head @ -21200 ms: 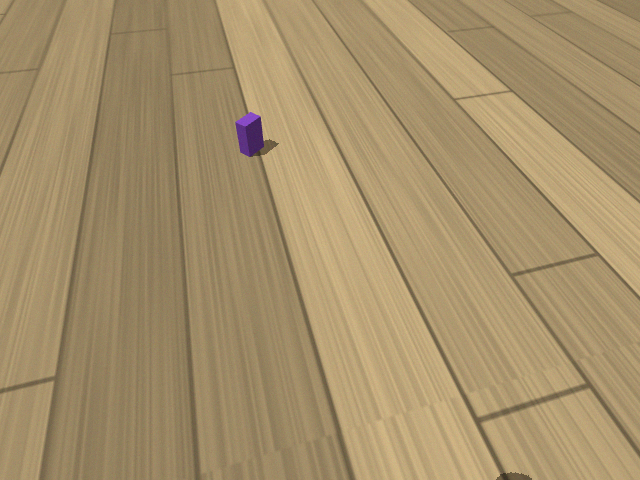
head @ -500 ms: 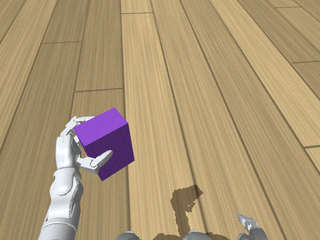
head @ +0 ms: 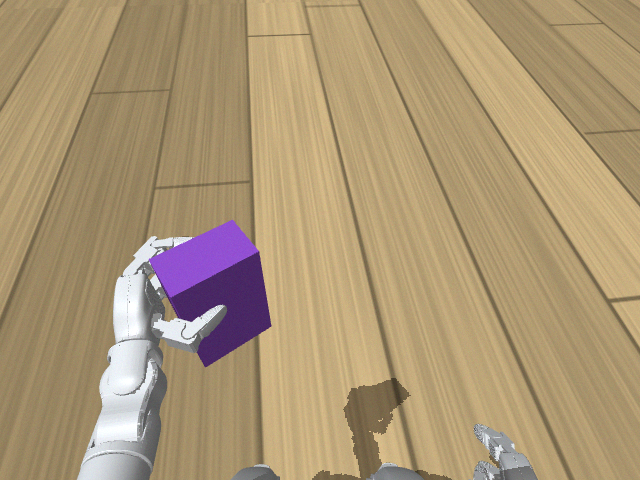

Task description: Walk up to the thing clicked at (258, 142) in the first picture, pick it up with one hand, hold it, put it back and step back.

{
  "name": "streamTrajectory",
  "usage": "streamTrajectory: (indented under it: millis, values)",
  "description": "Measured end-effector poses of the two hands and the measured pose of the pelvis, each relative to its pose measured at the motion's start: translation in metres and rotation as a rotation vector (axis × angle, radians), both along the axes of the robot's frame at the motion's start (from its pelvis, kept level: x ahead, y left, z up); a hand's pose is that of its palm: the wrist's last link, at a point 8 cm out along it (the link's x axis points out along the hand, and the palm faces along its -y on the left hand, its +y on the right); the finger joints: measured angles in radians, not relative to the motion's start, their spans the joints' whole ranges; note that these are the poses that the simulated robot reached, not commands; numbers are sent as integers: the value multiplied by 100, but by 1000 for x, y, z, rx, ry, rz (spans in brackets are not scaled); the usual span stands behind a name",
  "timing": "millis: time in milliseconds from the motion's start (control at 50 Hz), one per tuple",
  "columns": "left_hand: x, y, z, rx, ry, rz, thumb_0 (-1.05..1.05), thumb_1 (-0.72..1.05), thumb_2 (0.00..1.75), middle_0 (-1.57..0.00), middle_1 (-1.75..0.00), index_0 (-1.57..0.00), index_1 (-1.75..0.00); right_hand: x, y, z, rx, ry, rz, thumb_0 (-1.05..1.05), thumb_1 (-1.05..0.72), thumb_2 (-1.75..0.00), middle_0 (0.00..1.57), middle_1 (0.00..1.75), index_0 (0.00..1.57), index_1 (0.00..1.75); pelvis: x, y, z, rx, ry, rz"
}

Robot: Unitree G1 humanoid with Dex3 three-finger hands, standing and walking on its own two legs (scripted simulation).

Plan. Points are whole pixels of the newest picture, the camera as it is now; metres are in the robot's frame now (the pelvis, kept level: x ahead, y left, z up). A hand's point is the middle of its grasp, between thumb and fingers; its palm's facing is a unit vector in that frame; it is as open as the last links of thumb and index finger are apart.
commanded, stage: hold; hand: left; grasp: from the side
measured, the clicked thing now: (218, 297) +0.34 +0.16 +0.00
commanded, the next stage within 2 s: crouch in 1.74 s
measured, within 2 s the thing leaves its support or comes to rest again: neither
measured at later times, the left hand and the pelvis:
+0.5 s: hand (190, 297) +0.31 +0.18 +0.04, palm faces +0.19 -0.98 +0.00, open 10.9 cm; pelvis +0.00 +0.00 +0.00, yaw +0 degrees
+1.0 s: hand (189, 293) +0.32 +0.18 +0.04, palm faces +0.20 -0.98 +0.00, open 11.0 cm; pelvis +0.00 +0.00 +0.00, yaw +0 degrees
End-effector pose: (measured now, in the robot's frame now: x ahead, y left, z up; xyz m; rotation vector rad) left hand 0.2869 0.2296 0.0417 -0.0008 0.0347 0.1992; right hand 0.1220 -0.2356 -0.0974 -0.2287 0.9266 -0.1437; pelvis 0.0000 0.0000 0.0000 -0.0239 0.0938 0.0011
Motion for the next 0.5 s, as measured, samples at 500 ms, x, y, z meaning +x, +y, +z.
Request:
streamTrajectory:
  millis: [500]
  values:
    - [-3, -2, 3, 0, -14, -7, -2, -46, 120, -64, -97, -62, -95, -8, -7, 0, -2, 1, -10, 1, -93, -90, 20, 30, 20, 30, -3, -3, 1, 3, -8, 1]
